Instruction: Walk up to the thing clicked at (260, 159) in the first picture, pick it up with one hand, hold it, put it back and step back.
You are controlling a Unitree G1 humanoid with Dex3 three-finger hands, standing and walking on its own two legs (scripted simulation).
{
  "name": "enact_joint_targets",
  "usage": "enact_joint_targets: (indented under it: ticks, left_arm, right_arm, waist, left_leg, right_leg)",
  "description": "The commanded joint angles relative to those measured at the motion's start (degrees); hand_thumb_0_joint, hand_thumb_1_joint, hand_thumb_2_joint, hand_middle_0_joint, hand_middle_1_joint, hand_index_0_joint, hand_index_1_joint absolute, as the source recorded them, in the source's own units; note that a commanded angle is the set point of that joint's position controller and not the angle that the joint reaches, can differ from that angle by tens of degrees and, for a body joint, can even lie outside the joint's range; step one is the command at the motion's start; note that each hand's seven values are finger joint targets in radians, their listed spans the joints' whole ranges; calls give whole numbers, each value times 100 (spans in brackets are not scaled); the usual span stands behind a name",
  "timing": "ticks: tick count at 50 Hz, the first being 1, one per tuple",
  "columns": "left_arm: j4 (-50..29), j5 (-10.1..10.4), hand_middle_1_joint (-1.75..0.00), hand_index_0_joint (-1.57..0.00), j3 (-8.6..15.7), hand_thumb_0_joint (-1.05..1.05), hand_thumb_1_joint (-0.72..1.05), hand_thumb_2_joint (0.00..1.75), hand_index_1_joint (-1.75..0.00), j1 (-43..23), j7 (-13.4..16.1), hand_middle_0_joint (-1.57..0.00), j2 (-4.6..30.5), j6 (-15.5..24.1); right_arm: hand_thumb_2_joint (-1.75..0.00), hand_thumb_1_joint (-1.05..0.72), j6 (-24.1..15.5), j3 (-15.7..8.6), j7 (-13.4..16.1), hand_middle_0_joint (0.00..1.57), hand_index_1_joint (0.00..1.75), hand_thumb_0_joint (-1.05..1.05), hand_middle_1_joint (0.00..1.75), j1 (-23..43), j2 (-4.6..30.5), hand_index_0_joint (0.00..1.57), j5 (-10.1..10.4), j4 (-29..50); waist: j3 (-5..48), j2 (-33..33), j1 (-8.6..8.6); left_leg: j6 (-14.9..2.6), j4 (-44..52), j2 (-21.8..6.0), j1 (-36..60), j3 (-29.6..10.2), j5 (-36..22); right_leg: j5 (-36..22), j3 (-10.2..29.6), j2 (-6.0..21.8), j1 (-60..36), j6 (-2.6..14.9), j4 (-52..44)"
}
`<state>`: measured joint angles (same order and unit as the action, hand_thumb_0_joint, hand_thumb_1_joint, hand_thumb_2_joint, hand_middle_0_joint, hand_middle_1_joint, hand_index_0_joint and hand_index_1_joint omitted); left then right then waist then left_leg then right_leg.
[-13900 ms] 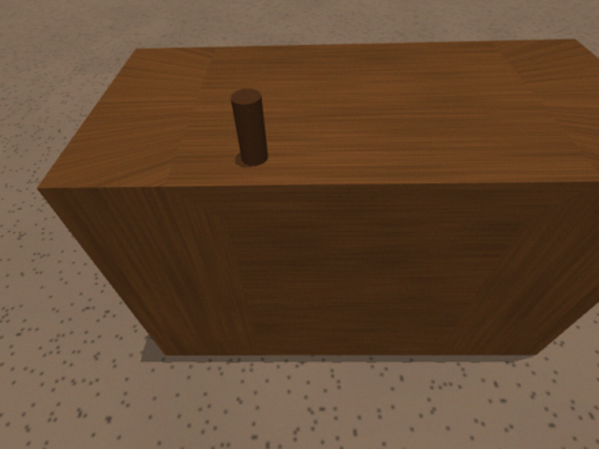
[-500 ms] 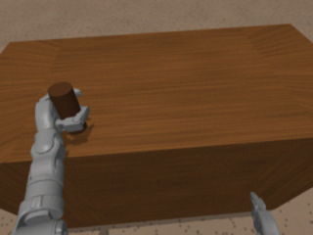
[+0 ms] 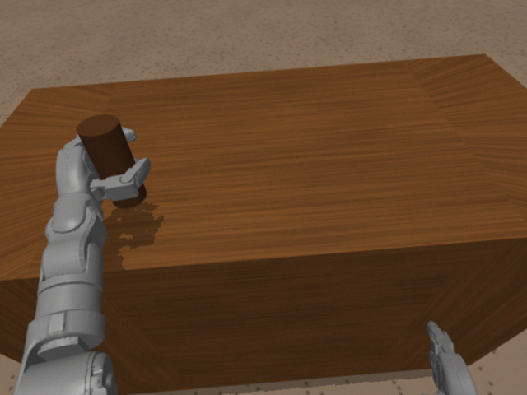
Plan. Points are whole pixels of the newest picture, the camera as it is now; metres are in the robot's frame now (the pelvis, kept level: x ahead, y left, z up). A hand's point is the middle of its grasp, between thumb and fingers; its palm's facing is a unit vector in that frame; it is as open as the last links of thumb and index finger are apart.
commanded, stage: settle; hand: left
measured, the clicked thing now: (115, 164) +0.41 +0.22 +0.17
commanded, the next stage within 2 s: lift in 0.26 s
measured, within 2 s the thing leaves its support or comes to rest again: neither
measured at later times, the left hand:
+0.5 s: hand (114, 150) +0.41 +0.21 +0.20, palm faces +0.22 -0.97 -0.01, open 7.4 cm
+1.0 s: hand (102, 119) +0.37 +0.18 +0.27, palm faces +0.18 -0.98 +0.00, open 7.4 cm
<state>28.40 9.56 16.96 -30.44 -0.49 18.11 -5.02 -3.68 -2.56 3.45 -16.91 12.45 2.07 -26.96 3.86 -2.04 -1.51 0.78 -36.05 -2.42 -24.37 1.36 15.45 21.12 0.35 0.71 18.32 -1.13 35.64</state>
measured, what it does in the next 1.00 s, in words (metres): stands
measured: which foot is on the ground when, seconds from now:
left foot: down 0.00-1.00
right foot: down 0.00-1.00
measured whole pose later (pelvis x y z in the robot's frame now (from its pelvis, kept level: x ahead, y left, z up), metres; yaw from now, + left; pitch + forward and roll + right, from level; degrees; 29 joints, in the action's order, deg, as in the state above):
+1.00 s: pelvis +0.00 +0.00 +0.01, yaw +1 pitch -1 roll +0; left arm 7.5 11.9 16.9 -33.1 0.1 16.7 -31.2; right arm -8.0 -4.9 2.4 -15.3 13.5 3.0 -32.4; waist 4.0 -4.7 0.7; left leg 0.6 -28.5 -1.5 -15.1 1.0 12.2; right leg 18.0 -0.3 1.4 8.8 -1.3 28.1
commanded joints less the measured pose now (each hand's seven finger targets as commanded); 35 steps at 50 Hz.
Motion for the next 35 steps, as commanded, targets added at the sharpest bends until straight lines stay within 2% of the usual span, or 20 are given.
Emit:
enact_joint_targets:
  ticks: [1, 2, 3, 4, 6, 7, 8, 11, 12, 13, 19, 21, 24, 27, 29, 30, 31, 32, 34, 35]
  left_arm:
    - [-1423, 48, -137, -133, 274, 0, 36, 128, -139, -2616, 9, -133, 1346, 288]
    - [-1392, 30, -138, -134, 247, 0, 35, 129, -140, -2671, 12, -134, 1324, 250]
    - [-1424, 15, -139, -135, 328, 0, 36, 130, -141, -2715, 25, -135, 1445, 222]
    - [-1383, -22, -139, -135, 224, 0, 38, 129, -141, -2767, 40, -135, 1371, 179]
    - [-1269, -15, -138, -133, 223, 0, 39, 129, -139, -2736, 42, -133, 1313, 123]
    - [-1419, 20, -138, -134, 331, 0, 38, 130, -140, -2812, 39, -134, 1458, 127]
    - [-1388, 5, -138, -134, 229, 0, 39, 129, -139, -2899, 26, -134, 1373, 95]
    - [-1289, 34, -139, -135, 272, 0, 36, 129, -141, -2916, 13, -135, 1399, 33]
    - [-1202, -10, -138, -134, 160, 0, 39, 129, -140, -2930, -9, -134, 1290, 14]
    - [-1270, -2, -138, -134, 183, 0, 40, 130, -140, -2933, -13, -134, 1324, 4]
    - [-1391, 35, -137, -131, 267, 0, 43, 127, -137, -3268, 19, -130, 1500, -75]
    - [-1314, 11, -137, -132, 291, 0, 44, 129, -138, -3115, 64, -130, 1468, -133]
    - [-1467, 11, -138, -133, 131, 0, 43, 129, -139, -3044, 103, -132, 1210, -217]
    - [-1712, 42, -138, -133, 172, 0, 43, 128, -138, -3039, 111, -131, 1239, -279]
    - [-2011, 51, -139, -134, 266, 0, 44, 130, -140, -3026, 108, -132, 1385, -376]
    - [-1926, 40, -139, -133, 200, 0, 44, 130, -140, -2924, 92, -132, 1270, -426]
    - [-2283, 36, -139, -133, 155, 0, 46, 131, -140, -3069, 97, -132, 1274, -480]
    - [-2509, 70, -139, -133, 274, 0, 43, 131, -140, -3160, 114, -132, 1362, -537]
    - [-2688, 101, -141, -135, 335, 0, 43, 132, -142, -3113, 135, -133, 1397, -710]
    - [-2618, 88, -140, -133, 253, 0, 42, 131, -141, -3041, 123, -132, 1249, -840]
  right_arm:
    - [-5, 54, -399, -342, 80, 5, 5, 0, 5, 596, 755, 5, 27, 1010]
    - [-5, 53, -407, -246, 61, 5, 5, 0, 5, 471, 656, 5, 27, 859]
    - [-5, 53, -432, -370, 74, 5, 5, 0, 5, 494, 770, 5, 29, 879]
    - [-5, 53, -434, -234, 51, 5, 5, 0, 5, 485, 628, 5, 37, 835]
    - [-5, 53, -481, -294, 48, 5, 5, 0, 5, 486, 688, 5, 28, 795]
    - [-5, 53, -498, -410, 58, 5, 5, 0, 5, 528, 776, 5, 39, 740]
    - [-5, 53, -499, -308, 39, 5, 5, 0, 5, 421, 667, 5, 36, 610]
    - [-5, 53, -586, -389, 33, 5, 5, 0, 5, 599, 783, 5, 41, 764]
    - [-5, 53, -591, -324, 21, 5, 5, 0, 5, 485, 736, 5, 24, 676]
    - [-5, 54, -610, -284, 8, 5, 5, 0, 5, 590, 644, 5, 42, 635]
    - [-5, 54, -718, -329, 18, 5, 5, 0, 5, 562, 729, 5, 37, 429]
    - [-5, 53, -771, -463, 31, 5, 5, 0, 5, 713, 905, 5, 37, 665]
    - [-5, 53, -803, -358, 24, 5, 5, 0, 5, 601, 750, 5, 44, 591]
    - [-6, 53, -841, -312, 18, 5, 5, 0, 5, 603, 700, 5, 40, 679]
    - [-5, 53, -844, -454, 39, 5, 5, 0, 5, 609, 811, 5, 52, 550]
    - [-5, 53, -843, -379, 23, 5, 5, 0, 5, 542, 725, 5, 45, 527]
    - [-5, 54, -842, -236, 6, 5, 5, 0, 5, 608, 561, 5, 57, 490]
    - [-5, 54, -857, -379, 25, 5, 5, 0, 5, 737, 695, 5, 55, 546]
    - [-5, 54, -857, -379, 22, 5, 5, 0, 5, 674, 675, 5, 60, 476]
    - [-5, 54, -858, -400, 21, 5, 5, 0, 5, 693, 705, 5, 40, 485]
  waist:
    - [1695, 107, -30]
    - [1680, 34, -7]
    - [1654, 25, -23]
    - [1634, -20, -17]
    - [1544, 110, -35]
    - [1576, -70, -3]
    - [1604, -110, -29]
    - [1494, 5, -48]
    - [1510, 93, -72]
    - [1504, -55, -12]
    - [1658, -97, -37]
    - [1662, 70, -14]
    - [1587, 26, 11]
    - [1710, -9, 60]
    - [1584, -71, 83]
    - [1543, -28, 67]
    - [1533, -235, 153]
    - [1531, -151, 119]
    - [1479, -87, 149]
    - [1511, -56, 85]
  left_leg:
    - [-189, 314, 122, 1547, 62, -1586]
    - [-175, 333, 124, 1566, 57, -1580]
    - [-165, 378, 115, 1615, 47, -1518]
    - [-168, 401, 121, 1614, 43, -1519]
    - [-171, 441, 104, 1564, 47, -1460]
    - [-145, 480, 110, 1626, 42, -1411]
    - [-151, 475, 110, 1683, 40, -1471]
    - [-150, 536, 110, 1639, 54, -1374]
    - [-152, 565, 79, 1684, 27, -1351]
    - [-132, 594, 98, 1689, 36, -1277]
    - [-148, 613, 113, 1846, 40, -1423]
    - [-136, 678, 108, 1828, 36, -1290]
    - [-111, 783, 92, 1891, 22, -1080]
    - [-108, 768, 76, 2005, 8, -1384]
    - [-108, 794, 108, 1989, 31, -1399]
    - [-116, 809, 100, 1966, 39, -1381]
    - [-111, 819, 131, 1947, 56, -1479]
    - [-113, 830, 136, 1981, 65, -1377]
    - [-135, 830, 162, 1936, 89, -1397]
    - [-134, 834, 148, 2030, 81, -1428]
  right_leg:
    - [-1927, -167, -73, 3, 14, -612]
    - [-1912, -186, -72, -6, 32, -600]
    - [-1835, -196, -83, 16, 39, -630]
    - [-1840, -196, -83, 42, 44, -661]
    - [-1787, -206, -98, -2, 51, -690]
    - [-1730, -210, -95, -20, 67, -716]
    - [-1776, -212, -92, 63, 72, -726]
    - [-1730, -215, -97, -43, 64, -787]
    - [-1666, -236, -131, 48, 75, -796]
    - [-1584, -234, -116, 34, 90, -817]
    - [-1752, -214, -98, -54, 77, -869]
    - [-1605, -234, -110, -115, 84, -933]
    - [-1370, -275, -139, -54, 120, -991]
    - [-1609, -310, -151, -244, 120, -984]
    - [-1657, -283, -132, -246, 109, -999]
    - [-1650, -286, -134, -270, 105, -1030]
    - [-1735, -275, -114, -315, 118, -1028]
    - [-1645, -274, -117, -330, 107, -1066]
    - [-1690, -251, -103, -417, 89, -1102]
    - [-1724, -260, -117, -419, 85, -1107]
